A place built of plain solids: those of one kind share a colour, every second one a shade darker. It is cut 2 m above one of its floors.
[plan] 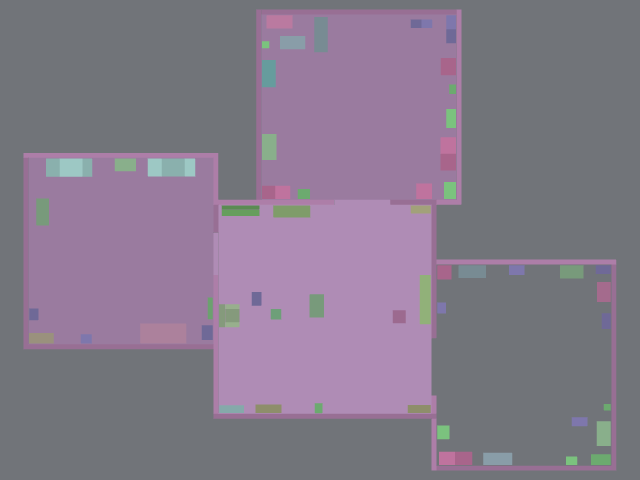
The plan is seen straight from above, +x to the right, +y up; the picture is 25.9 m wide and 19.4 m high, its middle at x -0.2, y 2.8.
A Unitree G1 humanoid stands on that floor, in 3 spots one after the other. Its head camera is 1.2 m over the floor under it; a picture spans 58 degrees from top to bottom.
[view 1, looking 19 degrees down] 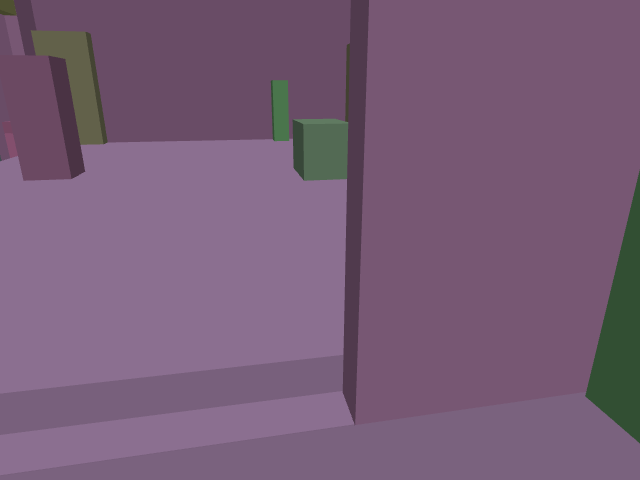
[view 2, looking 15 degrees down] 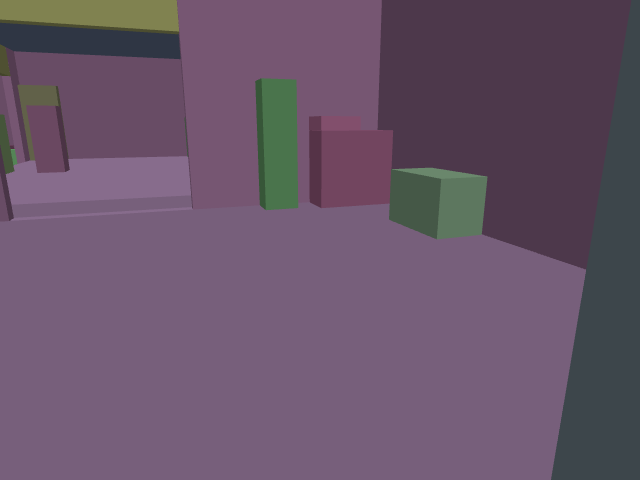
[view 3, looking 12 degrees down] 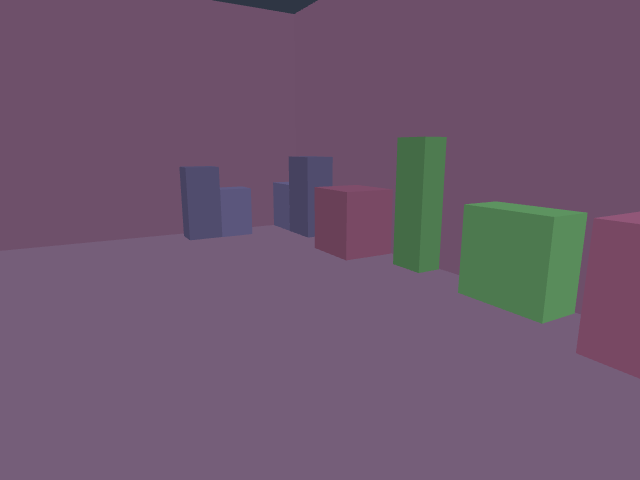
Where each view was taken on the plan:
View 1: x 0.75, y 5.70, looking -101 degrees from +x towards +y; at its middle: floor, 3.14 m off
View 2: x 0.75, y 10.88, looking -110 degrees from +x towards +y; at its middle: floor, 4.64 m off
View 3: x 2.15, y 5.66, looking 60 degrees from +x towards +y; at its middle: carton_stack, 5.16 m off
